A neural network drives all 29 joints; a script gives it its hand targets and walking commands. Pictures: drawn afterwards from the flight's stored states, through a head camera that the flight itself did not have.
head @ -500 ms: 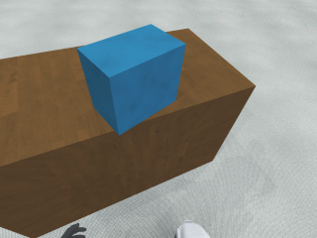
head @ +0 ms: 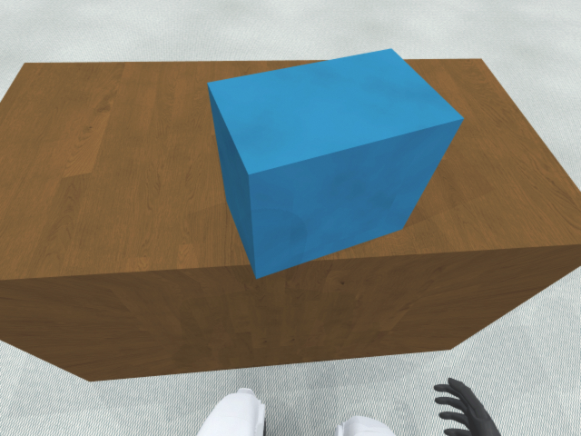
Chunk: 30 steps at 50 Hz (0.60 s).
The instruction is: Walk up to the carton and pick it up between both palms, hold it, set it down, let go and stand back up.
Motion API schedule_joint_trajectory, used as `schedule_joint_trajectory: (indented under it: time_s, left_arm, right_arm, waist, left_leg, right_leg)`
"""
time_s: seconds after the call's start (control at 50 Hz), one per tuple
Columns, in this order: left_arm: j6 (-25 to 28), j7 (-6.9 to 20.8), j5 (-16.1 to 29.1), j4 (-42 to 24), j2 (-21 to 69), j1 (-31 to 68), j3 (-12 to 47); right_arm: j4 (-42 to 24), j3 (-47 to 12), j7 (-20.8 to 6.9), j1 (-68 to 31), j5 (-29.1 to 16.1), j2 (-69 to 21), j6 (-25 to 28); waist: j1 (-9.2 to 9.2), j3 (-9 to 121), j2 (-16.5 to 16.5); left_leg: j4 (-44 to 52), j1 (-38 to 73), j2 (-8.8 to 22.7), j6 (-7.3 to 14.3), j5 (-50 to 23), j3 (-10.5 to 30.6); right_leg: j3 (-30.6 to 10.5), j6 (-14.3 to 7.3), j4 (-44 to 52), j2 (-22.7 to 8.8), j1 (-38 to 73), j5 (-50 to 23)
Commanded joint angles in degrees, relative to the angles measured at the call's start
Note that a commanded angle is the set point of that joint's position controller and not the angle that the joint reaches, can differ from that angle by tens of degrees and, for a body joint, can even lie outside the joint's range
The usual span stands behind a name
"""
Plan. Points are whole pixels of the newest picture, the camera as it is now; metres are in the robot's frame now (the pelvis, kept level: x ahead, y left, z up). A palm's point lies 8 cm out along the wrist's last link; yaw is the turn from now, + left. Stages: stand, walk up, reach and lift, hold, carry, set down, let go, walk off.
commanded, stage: walk up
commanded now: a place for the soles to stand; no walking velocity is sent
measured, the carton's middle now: (321, 168) +0.47 -0.01 +0.08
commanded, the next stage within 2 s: none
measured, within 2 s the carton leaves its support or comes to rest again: neither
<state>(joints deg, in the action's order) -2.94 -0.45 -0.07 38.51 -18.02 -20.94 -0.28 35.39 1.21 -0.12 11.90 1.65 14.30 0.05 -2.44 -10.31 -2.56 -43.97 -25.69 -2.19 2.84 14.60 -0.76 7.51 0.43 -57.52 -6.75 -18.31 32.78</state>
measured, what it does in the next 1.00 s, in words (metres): steps on the spot: right foot, then left foot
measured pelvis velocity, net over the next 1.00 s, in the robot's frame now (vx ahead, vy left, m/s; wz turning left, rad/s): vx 0.00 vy -0.01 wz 0.22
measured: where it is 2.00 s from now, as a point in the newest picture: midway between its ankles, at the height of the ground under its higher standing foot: outside the picture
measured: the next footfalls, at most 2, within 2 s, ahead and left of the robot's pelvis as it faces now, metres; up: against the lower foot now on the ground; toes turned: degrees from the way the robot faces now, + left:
right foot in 0.22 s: +0.06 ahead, -0.15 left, +0.00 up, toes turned +6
left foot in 0.52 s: +0.04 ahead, +0.12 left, +0.00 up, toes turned +7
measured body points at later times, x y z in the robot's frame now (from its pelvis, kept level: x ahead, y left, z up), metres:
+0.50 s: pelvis -0.01 -0.02 +0.02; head +0.03 -0.03 +0.46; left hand +0.04 +0.26 -0.08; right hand +0.14 -0.27 -0.11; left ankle +0.00 +0.11 -0.69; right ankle +0.02 -0.16 -0.70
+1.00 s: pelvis +0.00 -0.01 +0.03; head +0.00 -0.01 +0.48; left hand -0.01 +0.25 -0.10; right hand +0.17 -0.23 -0.09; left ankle +0.00 +0.11 -0.70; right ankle +0.02 -0.16 -0.70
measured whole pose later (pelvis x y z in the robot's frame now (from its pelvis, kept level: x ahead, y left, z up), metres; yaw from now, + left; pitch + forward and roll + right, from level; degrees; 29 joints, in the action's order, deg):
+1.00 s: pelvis +0.00 -0.01 +0.03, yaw +12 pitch -1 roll -1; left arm -0.1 0.6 -0.5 38.2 -15.5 -23.7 -0.8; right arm 42.8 0.1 -1.2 12.3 0.0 13.9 -1.7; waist -0.7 -1.4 0.2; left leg -35.8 -18.0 -0.9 -0.5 16.5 5.2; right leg 4.6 2.4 -33.1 -3.9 -13.1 18.3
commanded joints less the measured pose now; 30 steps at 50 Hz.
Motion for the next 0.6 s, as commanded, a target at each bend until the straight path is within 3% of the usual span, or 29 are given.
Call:
schedule_joint_trajectory:
  time_s: [0.0, 0.04, 0.06, 0.1, 0.14, 0.18, 0.2, 0.22, 0.24, 0.26, 0.28, 0.32, 0.36, 0.42, 0.44, 0.46, 0.48, 0.5, 0.52, 0.54, 0.56, 0.58]
  left_arm:
    - [-0.6, -0.8, 0.2, -7.8, -6.4, 0.2, -2.3]
    - [0.3, -0.6, -0.2, -6.1, -5.6, -3.2, -2.4]
    - [0.8, -0.4, 0.0, -5.7, -5.3, -3.8, -2.4]
    - [1.8, -0.3, 0.5, -5.4, -5.2, -3.6, -2.6]
    - [2.8, -0.3, 0.7, -5.1, -4.8, -4.7, -2.9]
    - [3.7, -0.2, 0.2, -5.2, -5.1, -6.3, -3.6]
    - [4.1, -0.4, -1.1, -6.3, -8.3, -5.0, -4.2]
    - [3.5, -0.5, -1.2, -7.5, -14.6, -0.3, -6.1]
    - [3.5, -0.9, -1.9, -8.5, -15.5, 4.1, -6.6]
    - [3.7, -1.3, -2.1, -8.2, -10.6, 3.6, -5.3]
    - [3.7, -1.7, -2.7, -7.8, -9.5, 2.8, -4.9]
    - [4.1, -2.0, -2.6, -7.6, -9.7, 2.9, -5.0]
    - [4.0, -1.3, -2.2, -7.6, -8.4, 2.6, -4.8]
    - [3.6, -1.0, -2.0, -7.8, -8.5, 0.8, -4.8]
    - [3.3, -0.8, -1.7, -7.6, -9.4, 0.7, -4.9]
    - [3.0, -0.6, -1.3, -7.7, -9.7, 1.3, -4.6]
    - [2.9, -0.3, -0.9, -7.9, -9.0, 0.8, -4.0]
    - [3.1, 0.0, -0.2, -8.5, -6.6, -1.2, -3.1]
    - [3.2, 0.7, 1.2, -10.3, -3.1, -2.1, -1.9]
    - [1.9, -0.1, 1.2, -9.4, -4.0, -0.2, -2.5]
    - [1.4, -0.1, 0.6, -8.8, -5.5, 0.6, -3.1]
    - [1.8, 0.2, 0.7, -8.5, -6.0, 0.3, -3.2]
  right_arm:
    - [-3.8, 4.6, 2.7, 4.5, -0.4, 12.6, -0.8]
    - [-4.1, 4.1, 2.7, 0.4, -0.3, 11.5, -1.1]
    - [-3.6, 3.7, 2.5, -0.3, -0.2, 10.7, -1.5]
    - [-3.6, 3.4, 2.0, -0.7, 0.2, 10.2, -1.8]
    - [-3.7, 3.2, 1.4, -2.8, 0.3, 10.4, -2.4]
    - [-3.8, 2.8, 0.6, -4.7, -0.7, 10.4, -3.0]
    - [-4.6, 2.3, 0.0, -3.2, -1.5, 8.2, -3.1]
    - [-4.9, 2.8, 0.1, -2.6, -1.5, 7.3, -3.1]
    - [-4.5, 3.5, 0.4, -4.1, 0.3, 9.1, -3.6]
    - [-3.5, 4.2, 0.3, -4.2, 0.1, 10.6, -3.6]
    - [-2.5, 4.2, 0.2, -2.7, -0.3, 9.9, -3.5]
    - [-2.0, 3.7, 0.0, -1.2, 0.0, 7.5, -3.1]
    - [-1.9, 3.0, -0.3, -0.7, -0.5, 6.0, -2.8]
    - [-2.3, 2.8, -1.1, -3.2, -0.7, 4.7, -2.4]
    - [-1.9, 3.1, -1.2, -2.0, -0.6, 4.8, -2.1]
    - [-1.1, 3.4, -1.2, 0.6, -0.4, 5.3, -1.4]
    - [-0.5, 3.8, -1.0, 2.6, -0.5, 7.2, -0.6]
    - [0.2, 4.5, -0.7, 4.4, 0.0, 9.7, 0.0]
    - [-0.7, 5.3, 0.0, 2.2, 0.2, 14.1, 0.4]
    - [0.6, 5.8, 0.0, 2.0, -1.2, 16.1, -0.1]
    - [0.9, 4.5, 0.0, -0.3, -1.4, 12.4, -0.1]
    - [0.6, 3.6, 0.2, -1.6, -1.2, 10.9, -0.2]
  waist:
    - [5.34, 12.2, 9.4]
    - [3.24, 10.9, 13.6]
    - [3.32, 11.8, 14.9]
    - [3.61, 14.1, 15.9]
    - [2.36, 16.1, 14.1]
    - [0.09, 17.1, 10.4]
    - [0.65, 15.8, 2.4]
    - [0.50, 11.0, -8.1]
    - [0.59, 7.0, -8.7]
    - [0.43, 4.4, -3.7]
    - [1.08, 3.7, -1.4]
    - [1.26, 4.7, -4.3]
    - [0.23, 8.2, -8.3]
    - [-1.25, 9.8, -12.6]
    - [-0.34, 10.2, -12.6]
    - [1.53, 11.0, -11.0]
    - [2.73, 11.9, -7.8]
    - [3.05, 15.6, -1.7]
    - [2.04, 17.2, 9.4]
    - [4.12, 14.2, 11.2]
    - [3.10, 11.0, 8.9]
    - [3.30, 8.7, 7.3]
  left_leg:
    - [21.9, 10.3, 17.6, 14.2, -4.3, 27.2]
    - [20.2, 5.5, 13.9, 11.9, -7.0, 20.6]
    - [19.1, 6.4, 12.4, 11.7, -8.9, 19.0]
    - [16.8, 9.2, 11.9, 11.3, -14.9, 19.4]
    - [13.2, 9.2, 10.4, 9.2, -18.9, 18.1]
    - [9.2, 3.4, 8.5, 5.3, -11.6, 16.7]
    - [2.3, -3.0, 4.5, 0.9, -3.4, 13.3]
    - [-7.7, -6.1, -4.1, -3.4, 13.2, 4.2]
    - [-19.5, -4.6, -0.5, -3.8, 17.8, 6.2]
    - [-23.6, -6.9, -1.0, -3.9, 18.6, 8.9]
    - [-25.9, -9.3, -2.0, -4.1, 17.4, 9.6]
    - [-23.6, -10.2, -0.7, -4.5, 14.4, 10.1]
    - [-15.1, -8.6, 0.1, -5.6, 14.3, 7.0]
    - [1.2, -0.5, 1.2, -5.9, 15.4, 1.5]
    - [6.4, 4.2, 0.5, -5.4, 11.5, -0.3]
    - [13.5, 11.1, -0.1, -4.2, 2.3, -1.1]
    - [18.2, 16.8, 0.1, -3.0, -6.4, 0.8]
    - [17.3, 23.5, 3.5, -0.8, -9.2, 8.4]
    - [19.6, 20.8, 13.1, 5.0, -2.4, 25.7]
    - [23.0, 5.8, 17.6, 11.2, 8.4, 27.9]
    - [24.2, 4.1, 15.3, 10.7, 14.2, 26.5]
    - [23.6, 5.7, 12.9, 8.5, 10.3, 22.1]
  right_leg:
    - [-8.8, 0.2, -11.4, 1.6, -9.9, 3.6]
    - [-7.5, 0.7, -5.0, 1.7, -6.1, 0.9]
    - [-6.2, 1.1, -1.9, 2.7, -5.4, 1.1]
    - [-5.0, 1.6, 4.8, 3.6, -4.3, -0.6]
    - [-3.2, 1.3, 14.6, 4.8, 0.4, -8.8]
    - [-3.7, -0.7, 25.9, 5.0, 8.6, -18.1]
    - [-15.8, -4.4, 32.6, -3.2, 9.2, -12.3]
    - [-31.9, -12.0, 41.2, -17.4, 2.7, -7.3]
    - [-36.3, -18.3, 41.6, -23.7, -3.3, -14.0]
    - [-30.4, -18.1, 39.7, -20.8, -1.4, -24.8]
    - [-23.8, -16.1, 36.5, -17.4, 2.0, -34.5]
    - [-18.4, -13.7, 32.9, -14.0, 7.2, -41.8]
    - [-13.9, -12.3, 32.1, -10.7, 12.3, -37.3]
    - [-10.7, -11.1, 30.1, -9.0, 11.3, -31.2]
    - [-9.5, -10.3, 27.8, -8.3, 8.8, -32.3]
    - [-7.9, -8.6, 24.7, -8.0, 4.8, -32.6]
    - [-6.7, -6.6, 21.6, -7.7, 0.8, -33.0]
    - [-4.7, -4.2, 17.7, -6.8, -4.0, -28.4]
    - [-1.0, -0.3, 13.6, -0.5, -8.5, -12.8]
    - [-4.4, -0.7, 12.5, 1.6, 1.2, 0.7]
    - [-5.6, -0.5, 13.0, 2.1, 0.6, 0.1]
    - [-4.6, -0.6, 17.4, 2.8, -1.2, -3.0]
